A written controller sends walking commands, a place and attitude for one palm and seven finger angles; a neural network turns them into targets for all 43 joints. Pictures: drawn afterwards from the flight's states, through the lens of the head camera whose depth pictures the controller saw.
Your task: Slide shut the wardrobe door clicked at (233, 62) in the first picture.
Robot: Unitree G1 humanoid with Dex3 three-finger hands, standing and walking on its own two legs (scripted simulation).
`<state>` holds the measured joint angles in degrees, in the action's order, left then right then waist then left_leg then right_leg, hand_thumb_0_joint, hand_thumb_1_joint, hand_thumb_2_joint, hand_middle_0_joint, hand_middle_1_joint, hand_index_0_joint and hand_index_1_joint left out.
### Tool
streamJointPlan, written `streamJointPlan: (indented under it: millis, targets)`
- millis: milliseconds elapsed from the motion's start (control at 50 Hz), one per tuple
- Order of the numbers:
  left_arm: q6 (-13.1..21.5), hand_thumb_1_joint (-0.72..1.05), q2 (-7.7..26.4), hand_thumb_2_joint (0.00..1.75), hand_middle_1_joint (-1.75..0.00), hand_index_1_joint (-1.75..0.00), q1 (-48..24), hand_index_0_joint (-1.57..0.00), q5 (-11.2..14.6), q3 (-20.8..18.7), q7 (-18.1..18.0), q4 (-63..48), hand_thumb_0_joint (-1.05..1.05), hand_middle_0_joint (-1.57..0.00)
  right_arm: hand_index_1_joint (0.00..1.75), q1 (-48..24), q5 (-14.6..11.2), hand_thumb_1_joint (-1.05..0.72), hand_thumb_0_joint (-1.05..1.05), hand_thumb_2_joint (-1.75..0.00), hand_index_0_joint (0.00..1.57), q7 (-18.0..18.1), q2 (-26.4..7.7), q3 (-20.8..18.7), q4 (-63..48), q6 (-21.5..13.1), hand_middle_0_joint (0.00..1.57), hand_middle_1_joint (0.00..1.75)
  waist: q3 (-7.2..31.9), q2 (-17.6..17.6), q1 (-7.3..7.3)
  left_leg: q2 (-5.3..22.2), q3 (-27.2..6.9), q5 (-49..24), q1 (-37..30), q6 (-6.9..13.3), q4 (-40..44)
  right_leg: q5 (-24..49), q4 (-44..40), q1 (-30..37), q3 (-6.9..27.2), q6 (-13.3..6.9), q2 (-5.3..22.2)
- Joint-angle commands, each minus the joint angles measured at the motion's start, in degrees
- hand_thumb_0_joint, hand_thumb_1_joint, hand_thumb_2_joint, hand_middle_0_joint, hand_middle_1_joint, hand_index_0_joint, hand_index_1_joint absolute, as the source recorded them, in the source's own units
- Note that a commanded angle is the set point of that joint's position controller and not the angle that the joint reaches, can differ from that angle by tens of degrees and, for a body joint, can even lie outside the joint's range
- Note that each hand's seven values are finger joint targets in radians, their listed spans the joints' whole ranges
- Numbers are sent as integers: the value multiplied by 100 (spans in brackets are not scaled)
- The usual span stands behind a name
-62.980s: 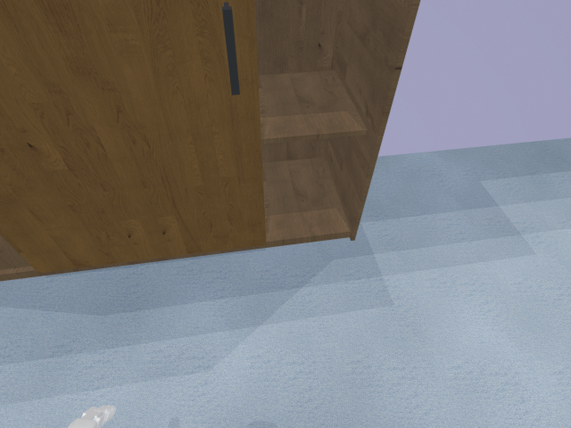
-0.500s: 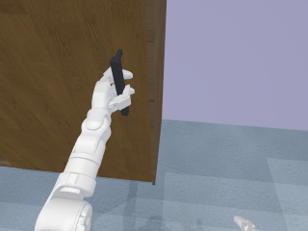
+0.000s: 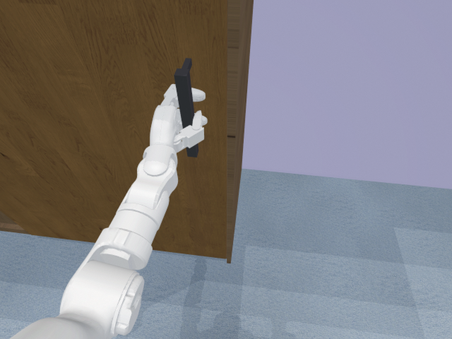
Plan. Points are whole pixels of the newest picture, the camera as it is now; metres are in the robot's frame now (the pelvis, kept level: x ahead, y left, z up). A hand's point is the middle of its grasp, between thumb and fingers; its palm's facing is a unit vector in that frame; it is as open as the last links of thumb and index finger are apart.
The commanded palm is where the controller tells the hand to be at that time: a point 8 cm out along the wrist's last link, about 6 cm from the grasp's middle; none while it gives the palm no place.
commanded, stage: tug the door sideways, standing still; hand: left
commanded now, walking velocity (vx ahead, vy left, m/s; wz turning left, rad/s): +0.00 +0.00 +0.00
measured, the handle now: (190, 111) +0.50 +0.08 +0.13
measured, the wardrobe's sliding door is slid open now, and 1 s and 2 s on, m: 0.00 0.00 0.00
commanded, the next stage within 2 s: step sideways, sliding the door along in 0.14 s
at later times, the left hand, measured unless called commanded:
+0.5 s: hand (198, 130) +0.44 +0.06 +0.13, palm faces -0.01 -0.99 -0.13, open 5.8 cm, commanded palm +0.42 +0.08 +0.14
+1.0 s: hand (204, 129) +0.45 +0.05 +0.13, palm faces +0.19 -0.98 -0.09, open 6.1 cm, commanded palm +0.42 +0.02 +0.14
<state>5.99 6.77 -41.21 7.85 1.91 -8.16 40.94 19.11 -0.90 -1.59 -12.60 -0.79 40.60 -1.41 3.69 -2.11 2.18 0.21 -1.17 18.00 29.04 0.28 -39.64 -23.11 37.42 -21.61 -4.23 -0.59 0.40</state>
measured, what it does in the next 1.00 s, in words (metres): steps to the right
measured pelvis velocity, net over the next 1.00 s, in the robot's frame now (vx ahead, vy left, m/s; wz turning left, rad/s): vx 0.04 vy -0.12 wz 0.04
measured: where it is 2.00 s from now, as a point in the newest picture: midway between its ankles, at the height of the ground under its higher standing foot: outside the picture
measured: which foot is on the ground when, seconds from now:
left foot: down 0.00-1.00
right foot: down 0.00-0.78, up 0.80-1.00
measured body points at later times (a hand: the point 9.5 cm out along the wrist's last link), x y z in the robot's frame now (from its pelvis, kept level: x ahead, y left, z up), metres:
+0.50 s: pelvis -0.01 -0.01 +0.00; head +0.04 -0.04 +0.45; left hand +0.44 +0.12 +0.14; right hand +0.10 -0.25 -0.13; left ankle +0.02 +0.11 -0.72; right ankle -0.03 -0.12 -0.69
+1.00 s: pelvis +0.04 -0.12 +0.00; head +0.14 -0.11 +0.44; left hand +0.43 +0.10 +0.14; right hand +0.24 -0.31 -0.12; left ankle +0.02 +0.07 -0.72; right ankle +0.12 -0.27 -0.69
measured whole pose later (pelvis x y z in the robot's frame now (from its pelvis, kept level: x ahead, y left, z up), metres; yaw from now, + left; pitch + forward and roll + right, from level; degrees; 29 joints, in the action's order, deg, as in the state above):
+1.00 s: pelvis +0.04 -0.12 +0.00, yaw +2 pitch -4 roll -1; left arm 5.7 12.5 -36.8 7.4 0.7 -7.6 20.4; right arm 5.2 -2.8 0.4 -10.5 -1.4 32.5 1.0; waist -18.1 -2.1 -7.4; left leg 10.2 1.5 19.0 11.8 -6.6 -35.0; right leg -20.8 50.2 -26.8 0.4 -0.1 3.2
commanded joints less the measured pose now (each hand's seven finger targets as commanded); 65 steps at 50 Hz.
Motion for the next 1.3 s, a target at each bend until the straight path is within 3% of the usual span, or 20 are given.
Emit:
streamJointPlan:
  millis: [0,220,240,300,400,520,560,600,700,720,760,780,820,1020,1060,1100,1120,1200,1260,1280]
  targets:
    - [475,90,-1098,90,-140,-140,-2977,-45,-148,1043,570,-1310,0,-45,30,22,-20,-90,0,-90,20,10,-754,-207,-603,-321,20,30,1893,224,602,53,-267,-1922,-2405,82,223,2074,-395,-752,-4,-95,-335]
    - [534,90,-1062,90,-140,-140,-3359,-45,-133,998,553,-1140,0,-45,30,72,-24,-90,0,-90,20,1,-773,-192,-544,-410,20,30,1842,208,670,53,-280,-1886,-2377,71,191,2044,-354,-895,2,-87,-339]
    - [679,90,1904,90,-140,-140,-3890,-45,-461,-923,304,-1546,0,-45,30,-168,-137,-90,0,-90,20,322,-1035,-236,-652,-236,20,30,2007,192,63,374,-278,-1549,-2179,329,408,1723,-549,9,369,35,68]
    - [625,90,299,90,-140,-140,-3465,-45,-354,247,441,-1395,0,-45,30,-491,-169,-90,0,-90,20,526,-696,-91,-795,-122,20,30,1715,-100,296,583,-332,-1092,-2370,439,643,1575,-200,-10,190,54,-9]
    - [452,90,389,90,-140,-140,-3278,-45,-172,262,454,-1396,0,-45,30,-765,-121,-90,0,-90,20,698,-751,-119,-878,84,20,30,1225,-787,200,2022,-2674,-710,-3311,1253,1562,-1004,1964,-1520,555,-107,-160]
    - [347,90,111,90,-140,-140,-3036,-45,-167,449,479,-1314,0,-45,30,-941,-216,-90,0,-90,20,725,-753,-72,-947,191,20,30,1160,115,79,1153,-189,-1277,-1589,516,28,793,-879,1440,297,-202,-115]
    - [309,90,-5,90,-140,-140,-3014,-45,-265,591,466,-1341,0,-45,30,-1068,-235,-90,0,-90,20,720,-542,-46,-990,128,20,30,975,1699,96,144,461,361,-326,90,-1321,1105,-1963,1964,2263,-832,1124]
    - [220,90,-122,90,-140,-140,-2986,-45,-338,715,448,-1316,0,-45,30,-1263,-264,-90,0,-90,20,719,-597,-200,-891,33,20,30,342,1894,-119,74,58,1603,428,3,-2858,959,-2225,1793,3159,-1519,1701]
    - [707,90,-886,90,-140,-140,-3350,-45,-450,1355,483,-2366,0,-45,30,-1211,-78,-90,0,-90,20,651,-332,-83,-824,12,20,30,775,675,246,522,268,-670,-1551,-16,770,4182,-104,1847,729,-783,895]
    - [783,90,-818,90,-140,-140,-3190,-45,-411,1387,490,-2553,0,-45,30,-1055,-71,-90,0,-90,20,662,-454,-162,-821,59,20,30,1086,325,379,681,317,-1969,-2872,-4,1641,3650,774,1073,415,-507,634]
    - [819,90,-907,90,-140,-140,-3092,-45,-206,1619,608,-3222,0,-45,30,-1073,-97,-90,0,-90,20,436,-770,-331,-1135,68,20,30,1744,-1239,100,2953,-2465,-5338,-5039,1177,1103,-711,2998,-1559,868,-21,-12]
    - [802,90,-833,90,-140,-140,-3013,-45,-222,1498,648,-3212,0,-45,30,-1303,-130,-90,0,-90,20,271,-744,-306,-1160,46,20,30,1666,-583,-5,3134,-2121,-4686,-4882,1353,1014,-714,3384,-1659,1425,-141,188]
    - [748,90,-902,90,-140,-140,-2760,-45,-300,1648,697,-3431,0,-45,30,-1236,-97,-90,0,-90,20,313,-697,-321,-1203,84,20,30,1105,33,110,2897,-1534,-4731,-4525,1224,958,-587,2828,-1917,1127,-17,333]
    - [656,90,-279,90,-140,-140,-1829,-45,-396,1157,611,-4703,0,-45,30,-1564,-254,-90,0,-90,20,236,-609,-320,-1667,-154,20,30,1182,-1470,-11,1796,603,-4110,-3590,200,167,1330,-259,767,-88,98,-36]
    - [660,90,-27,90,-140,-140,-1503,-45,-519,961,544,-4874,0,-45,30,-1423,-305,-90,0,-90,20,233,-455,-307,-1605,-240,20,30,1395,-171,-103,1038,866,-2913,-2741,233,-1150,4190,-1290,2189,173,-5,247]
    - [445,90,450,90,-140,-140,-660,-45,-620,589,419,-4619,0,-45,30,-1474,-245,-90,0,-90,20,351,-311,-283,-1529,-327,20,30,1603,1995,-185,60,493,1669,-541,101,-2345,8074,-782,3455,1919,-737,1660]
    - [388,90,465,90,-140,-140,-635,-45,-556,571,411,-4995,0,-45,30,-1610,-275,-90,0,-90,20,435,-330,-314,-1569,-344,20,30,1498,2467,-295,230,137,2010,-469,-128,-2640,7973,-689,3299,2213,-761,1746]
    - [602,90,-206,90,-140,-140,-806,-45,-456,1020,218,-6069,0,-45,30,-1737,-204,-90,0,-90,20,514,-312,-150,-1317,-523,20,30,1591,768,63,491,266,15,-1376,-29,1151,6630,257,2847,1207,-569,1372]
    - [651,90,-536,90,-140,-140,-299,-45,-347,1369,280,-6585,0,-45,30,-1736,-241,-90,0,-90,20,345,-570,-409,-1674,-464,20,30,2180,-1171,-208,2569,-1077,-6213,-4826,980,1055,-374,1786,-574,427,148,302]
    - [639,90,-592,90,-140,-140,-206,-45,-392,1374,330,-6305,0,-45,30,-1609,-274,-90,0,-90,20,218,-661,-470,-1606,-535,20,30,2161,-714,-190,2618,-779,-5575,-4803,1212,1005,-780,2420,-759,669,109,153]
